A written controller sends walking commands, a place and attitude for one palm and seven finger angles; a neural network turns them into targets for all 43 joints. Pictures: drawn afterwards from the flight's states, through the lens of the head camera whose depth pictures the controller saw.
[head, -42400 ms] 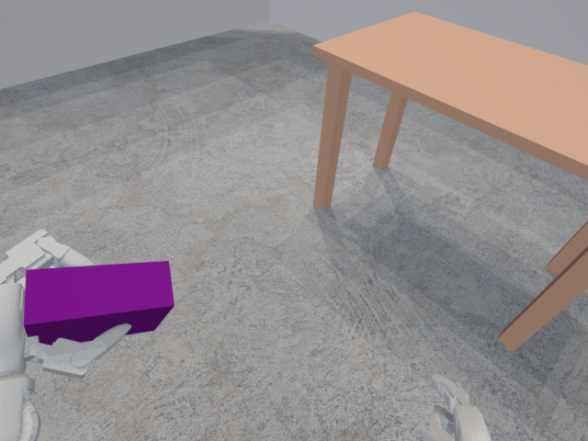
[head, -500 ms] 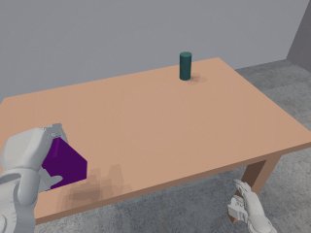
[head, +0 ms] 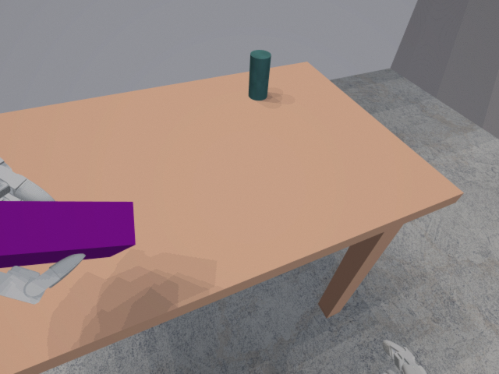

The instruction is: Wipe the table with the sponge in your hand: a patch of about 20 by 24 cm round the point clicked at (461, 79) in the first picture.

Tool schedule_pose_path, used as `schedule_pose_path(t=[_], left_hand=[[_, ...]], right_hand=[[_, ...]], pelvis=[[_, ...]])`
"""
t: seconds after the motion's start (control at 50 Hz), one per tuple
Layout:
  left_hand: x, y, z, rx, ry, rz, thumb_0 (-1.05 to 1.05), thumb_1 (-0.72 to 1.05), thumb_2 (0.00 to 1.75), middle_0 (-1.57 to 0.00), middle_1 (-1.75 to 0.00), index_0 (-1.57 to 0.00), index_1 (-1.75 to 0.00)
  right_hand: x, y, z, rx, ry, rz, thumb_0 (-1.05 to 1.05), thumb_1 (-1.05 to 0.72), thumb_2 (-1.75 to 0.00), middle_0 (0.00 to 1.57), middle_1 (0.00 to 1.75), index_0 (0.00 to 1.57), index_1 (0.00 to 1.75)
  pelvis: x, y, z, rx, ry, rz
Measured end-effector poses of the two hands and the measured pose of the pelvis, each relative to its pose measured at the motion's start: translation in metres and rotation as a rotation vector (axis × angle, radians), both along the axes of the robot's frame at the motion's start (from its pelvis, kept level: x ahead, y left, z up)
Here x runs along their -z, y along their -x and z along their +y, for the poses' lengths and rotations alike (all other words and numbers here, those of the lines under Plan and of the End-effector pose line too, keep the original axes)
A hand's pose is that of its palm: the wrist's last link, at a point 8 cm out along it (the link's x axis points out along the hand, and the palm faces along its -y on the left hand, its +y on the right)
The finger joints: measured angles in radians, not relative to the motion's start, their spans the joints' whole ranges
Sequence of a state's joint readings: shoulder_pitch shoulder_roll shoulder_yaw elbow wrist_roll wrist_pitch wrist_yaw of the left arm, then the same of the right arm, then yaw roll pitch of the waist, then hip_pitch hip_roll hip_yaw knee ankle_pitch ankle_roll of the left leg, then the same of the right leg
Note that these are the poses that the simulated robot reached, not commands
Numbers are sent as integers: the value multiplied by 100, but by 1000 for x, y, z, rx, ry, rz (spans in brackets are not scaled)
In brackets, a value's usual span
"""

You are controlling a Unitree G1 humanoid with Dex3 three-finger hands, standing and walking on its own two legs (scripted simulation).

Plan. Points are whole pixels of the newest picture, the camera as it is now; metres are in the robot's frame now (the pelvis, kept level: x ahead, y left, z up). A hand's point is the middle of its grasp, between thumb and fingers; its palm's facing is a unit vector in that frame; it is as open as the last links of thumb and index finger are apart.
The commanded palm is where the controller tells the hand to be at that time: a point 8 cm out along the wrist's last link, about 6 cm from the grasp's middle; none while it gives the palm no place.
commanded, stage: step back with the hand held close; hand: left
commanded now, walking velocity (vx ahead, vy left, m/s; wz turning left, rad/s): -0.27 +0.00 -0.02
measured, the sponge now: (83, 233) +0.24 +0.21 +0.18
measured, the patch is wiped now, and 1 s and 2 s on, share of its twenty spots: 0.95 0.95 0.95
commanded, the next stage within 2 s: stop stepping back and stand still in 1.22 s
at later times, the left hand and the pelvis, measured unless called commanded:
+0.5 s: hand (2, 276) +0.17 +0.24 +0.21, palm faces +0.44 -0.83 -0.35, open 9.3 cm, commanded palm +0.11 +0.29 +0.23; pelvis -0.04 +0.00 -0.01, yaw +1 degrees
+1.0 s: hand out of the picture +0.11 +0.24 +0.21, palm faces +0.42 -0.80 -0.42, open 9.3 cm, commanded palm +0.05 +0.29 +0.23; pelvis -0.10 +0.00 -0.01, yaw +1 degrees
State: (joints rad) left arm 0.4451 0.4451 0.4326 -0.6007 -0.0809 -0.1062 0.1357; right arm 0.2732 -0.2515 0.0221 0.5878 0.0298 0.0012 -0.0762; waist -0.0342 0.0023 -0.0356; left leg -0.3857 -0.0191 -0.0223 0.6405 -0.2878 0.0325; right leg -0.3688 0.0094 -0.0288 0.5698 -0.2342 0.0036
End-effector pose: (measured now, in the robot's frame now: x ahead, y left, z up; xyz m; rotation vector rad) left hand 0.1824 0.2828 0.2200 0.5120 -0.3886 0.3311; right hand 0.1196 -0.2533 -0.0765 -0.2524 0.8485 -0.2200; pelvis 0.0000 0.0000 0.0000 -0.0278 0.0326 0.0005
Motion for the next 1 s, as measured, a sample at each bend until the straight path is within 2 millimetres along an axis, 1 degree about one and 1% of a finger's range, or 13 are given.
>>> schedule_pose_path(t=[0.04,0.1,0.26,0.34,0.42,0.52,0.64,0.72,0.8,0.84,0.88,0.94,1.0], left_hand=[[3,4,1,1,1,9,-1,-48,110,-80,-143,-83,-140],[5,13,-1,13,-1,5,-1,-48,110,-80,-143,-83,-140],[-8,38,-1,-10,-31,-77,-1,-48,110,-80,-143,-83,-140],[-7,45,1,-31,0,-106,-1,-48,110,-80,-143,-83,-140],[-2,48,0,-21,27,-107,-1,-48,110,-80,-143,-83,-140],[3,52,1,0,6,-94,-1,-48,110,-80,-143,-83,-140],[-2,58,2,-19,-51,-109,-1,-48,110,-81,-143,-83,-140],[-4,62,-7,-17,-37,-128,-1,-48,110,-80,-143,-83,-140],[-2,66,-19,30,0,-137,-1,-48,110,-80,-143,-83,-140],[-2,71,-22,59,1,-130,-1,-48,110,-80,-143,-83,-140],[-2,79,-20,79,-11,-124,-1,-48,110,-80,-143,-83,-140],[0,94,-10,76,-51,-114,-1,-48,110,-81,-143,-83,-140],[-3,110,0,26,-71,-101,-1,-48,110,-81,-143,-83,-140]], right_hand=[[-1,2,3,-1,0,-11,2,-91,-90,20,30,20,30],[-3,0,10,-20,-3,-44,2,-91,-90,20,30,20,30],[-10,-21,26,-96,-28,-148,2,-91,-90,21,30,21,30],[-13,-27,29,-120,-30,-176,1,-91,-90,21,30,21,30],[-16,-26,28,-125,-16,-180,1,-91,-90,21,30,21,30],[-17,-17,25,-114,8,-167,1,-91,-90,21,30,21,30],[-10,-4,23,-109,4,-152,1,-91,-90,21,30,21,30],[-4,6,20,-106,-21,-139,1,-91,-90,21,30,21,30],[-2,19,14,-87,-25,-110,1,-91,-90,21,30,21,30],[-4,27,13,-75,-18,-95,1,-91,-90,21,30,21,30],[-6,35,12,-66,-6,-91,1,-91,-90,21,30,21,30],[-5,47,13,-58,16,-98,1,-91,-90,21,30,21,30],[-7,59,17,-60,7,-119,1,-91,-90,20,30,20,30]], pelvis=[[1,4,2,2,0,1],[2,10,4,2,0,4],[6,23,2,-4,2,1],[7,29,1,-10,9,0],[8,35,1,-18,12,1],[9,43,4,-17,11,5],[12,50,1,-12,-3,1],[13,55,-6,-3,3,-10],[12,64,-9,-22,-4,-5],[10,69,-7,-31,-14,-4],[11,76,-3,-39,-18,4],[14,90,3,-45,-16,8],[12,102,3,-16,-15,5]])
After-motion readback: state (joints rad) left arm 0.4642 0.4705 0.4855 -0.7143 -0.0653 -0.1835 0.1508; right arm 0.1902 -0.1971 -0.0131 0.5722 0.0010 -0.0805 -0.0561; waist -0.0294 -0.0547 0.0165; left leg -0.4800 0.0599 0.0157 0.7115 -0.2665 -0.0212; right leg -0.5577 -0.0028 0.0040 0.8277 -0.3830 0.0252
